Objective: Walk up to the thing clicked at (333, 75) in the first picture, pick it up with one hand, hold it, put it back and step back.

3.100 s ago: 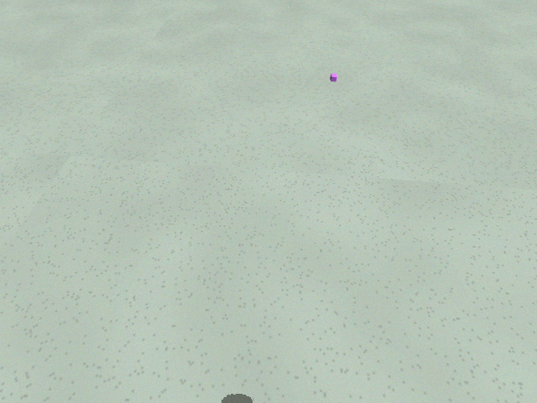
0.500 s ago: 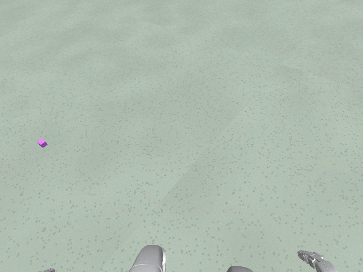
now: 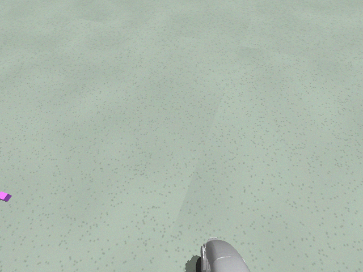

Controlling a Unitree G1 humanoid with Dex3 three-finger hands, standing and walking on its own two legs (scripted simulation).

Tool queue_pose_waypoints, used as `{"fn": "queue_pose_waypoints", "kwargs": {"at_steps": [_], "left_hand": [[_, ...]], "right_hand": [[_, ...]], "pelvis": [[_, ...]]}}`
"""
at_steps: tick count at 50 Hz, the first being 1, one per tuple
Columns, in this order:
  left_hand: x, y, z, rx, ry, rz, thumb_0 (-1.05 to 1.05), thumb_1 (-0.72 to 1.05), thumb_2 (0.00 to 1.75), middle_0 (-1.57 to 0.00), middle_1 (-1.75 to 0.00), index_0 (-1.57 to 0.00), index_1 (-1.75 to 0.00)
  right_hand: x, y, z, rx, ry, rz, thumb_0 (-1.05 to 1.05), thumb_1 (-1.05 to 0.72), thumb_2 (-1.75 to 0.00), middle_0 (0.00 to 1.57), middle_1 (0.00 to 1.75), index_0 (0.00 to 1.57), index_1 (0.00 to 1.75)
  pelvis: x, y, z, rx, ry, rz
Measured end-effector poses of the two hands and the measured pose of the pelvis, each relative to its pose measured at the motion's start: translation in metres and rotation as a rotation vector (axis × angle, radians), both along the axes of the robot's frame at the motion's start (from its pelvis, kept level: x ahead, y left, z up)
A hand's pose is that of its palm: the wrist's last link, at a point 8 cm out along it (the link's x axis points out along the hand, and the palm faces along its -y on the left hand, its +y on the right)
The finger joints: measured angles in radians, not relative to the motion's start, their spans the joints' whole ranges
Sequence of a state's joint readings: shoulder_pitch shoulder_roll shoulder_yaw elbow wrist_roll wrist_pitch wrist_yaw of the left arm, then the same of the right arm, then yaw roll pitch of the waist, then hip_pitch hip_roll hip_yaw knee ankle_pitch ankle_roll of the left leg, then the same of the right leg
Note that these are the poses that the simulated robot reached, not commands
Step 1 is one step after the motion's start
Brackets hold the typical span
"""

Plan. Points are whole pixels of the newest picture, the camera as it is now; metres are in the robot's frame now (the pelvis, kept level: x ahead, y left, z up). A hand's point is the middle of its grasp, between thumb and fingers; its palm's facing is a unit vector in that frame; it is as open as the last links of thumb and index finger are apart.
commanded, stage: walk up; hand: left
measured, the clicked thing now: (4, 196) +0.68 +1.00 -0.74
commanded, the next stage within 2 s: none
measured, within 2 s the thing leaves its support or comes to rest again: neither
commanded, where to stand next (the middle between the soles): +0.22 +0.96 m, yaw -30 degrees
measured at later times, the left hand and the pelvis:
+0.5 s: hand out of the picture +0.19 +0.56 -0.13, palm faces -0.16 -0.74 -0.65, open 7.4 cm; pelvis +0.07 +0.22 -0.04, yaw -8 degrees
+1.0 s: hand out of the picture +0.27 +0.68 -0.11, palm faces -0.20 -0.77 -0.60, open 7.4 cm; pelvis +0.11 +0.41 -0.02, yaw -14 degrees
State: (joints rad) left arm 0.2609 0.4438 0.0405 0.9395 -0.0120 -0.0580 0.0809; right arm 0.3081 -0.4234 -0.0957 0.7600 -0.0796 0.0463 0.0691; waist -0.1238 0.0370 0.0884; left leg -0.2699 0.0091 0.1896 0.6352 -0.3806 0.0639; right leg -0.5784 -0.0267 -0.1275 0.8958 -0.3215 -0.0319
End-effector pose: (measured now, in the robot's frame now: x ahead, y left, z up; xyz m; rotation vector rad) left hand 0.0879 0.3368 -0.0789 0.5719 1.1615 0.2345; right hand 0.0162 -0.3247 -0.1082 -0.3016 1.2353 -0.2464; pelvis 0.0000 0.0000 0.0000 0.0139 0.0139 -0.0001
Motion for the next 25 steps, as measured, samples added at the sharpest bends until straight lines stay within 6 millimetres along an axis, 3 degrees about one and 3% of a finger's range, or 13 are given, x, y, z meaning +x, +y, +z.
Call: {"fn": "queue_pose_waypoints", "kwargs": {"at_steps": [3,5,9,14,20,25], "left_hand": [[0.034,0.011,0.003,0.021,-0.051,-0.05,0.0,0.9,0.9,-0.21,-0.3,-0.21,-0.3],[0.046,0.022,0.006,0.045,-0.086,-0.059,0.0,0.9,0.9,-0.21,-0.3,-0.21,-0.3],[0.056,0.051,0.018,0.072,-0.146,-0.022,0.0,0.9,0.9,-0.21,-0.3,-0.21,-0.3],[0.059,0.093,0.034,0.089,-0.141,-0.035,0.0,0.9,0.9,-0.21,-0.3,-0.21,-0.3],[0.072,0.17,0.029,0.118,-0.092,-0.076,0.0,0.9,0.9,-0.22,-0.3,-0.21,-0.3],[0.097,0.253,-0.002,0.134,-0.06,-0.105,0.0,0.9,0.9,-0.22,-0.3,-0.21,-0.3]], "right_hand": [[0.005,0.017,-0.021,0.026,0.007,-0.041,0.01,-0.9,-0.9,0.2,0.3,0.21,0.3],[0.018,0.033,-0.033,0.044,0.002,-0.045,0.01,-0.9,-0.9,0.2,0.3,0.21,0.3],[0.051,0.071,-0.038,0.086,-0.027,0.005,0.01,-0.91,-0.9,0.2,0.3,0.2,0.3],[0.091,0.104,-0.03,0.104,-0.114,0.031,0.01,-0.9,-0.9,0.2,0.3,0.21,0.3],[0.111,0.143,-0.021,0.043,-0.134,0.015,0.01,-0.91,-0.9,0.2,0.3,0.21,0.3],[0.11,0.189,-0.018,-0.061,-0.103,0.0,0.0,-0.91,-0.9,0.2,0.3,0.21,0.3]], "pelvis": [[0.017,0.018,-0.011,0.005,-0.009,-0.029],[0.023,0.029,-0.016,-0.03,-0.029,-0.053],[0.033,0.054,-0.013,-0.042,-0.053,-0.05],[0.047,0.096,-0.008,-0.029,-0.059,-0.085],[0.063,0.159,-0.016,-0.032,-0.032,-0.127],[0.075,0.225,-0.038,-0.021,-0.017,-0.146]]}}
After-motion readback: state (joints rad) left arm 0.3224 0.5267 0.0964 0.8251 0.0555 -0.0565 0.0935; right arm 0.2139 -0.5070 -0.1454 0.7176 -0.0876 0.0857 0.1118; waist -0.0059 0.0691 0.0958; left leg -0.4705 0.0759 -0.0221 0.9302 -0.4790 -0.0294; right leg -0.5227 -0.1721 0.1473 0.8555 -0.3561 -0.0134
